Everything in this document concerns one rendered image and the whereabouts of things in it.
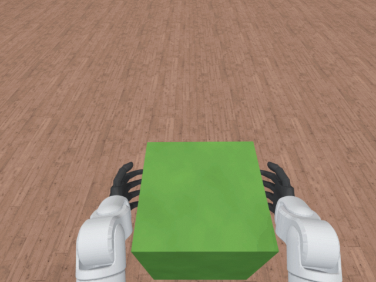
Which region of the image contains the carton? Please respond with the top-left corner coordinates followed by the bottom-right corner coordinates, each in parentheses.
top-left (131, 142), bottom-right (279, 280)

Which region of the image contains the left robot forearm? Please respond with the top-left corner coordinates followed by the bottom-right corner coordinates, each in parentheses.
top-left (76, 195), bottom-right (133, 282)

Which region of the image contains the right robot hand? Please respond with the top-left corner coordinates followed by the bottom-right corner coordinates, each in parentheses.
top-left (260, 162), bottom-right (295, 215)

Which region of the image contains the left robot hand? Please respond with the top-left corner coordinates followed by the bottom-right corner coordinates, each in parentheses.
top-left (109, 162), bottom-right (143, 210)

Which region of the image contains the right robot forearm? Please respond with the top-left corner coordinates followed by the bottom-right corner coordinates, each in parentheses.
top-left (274, 196), bottom-right (343, 282)

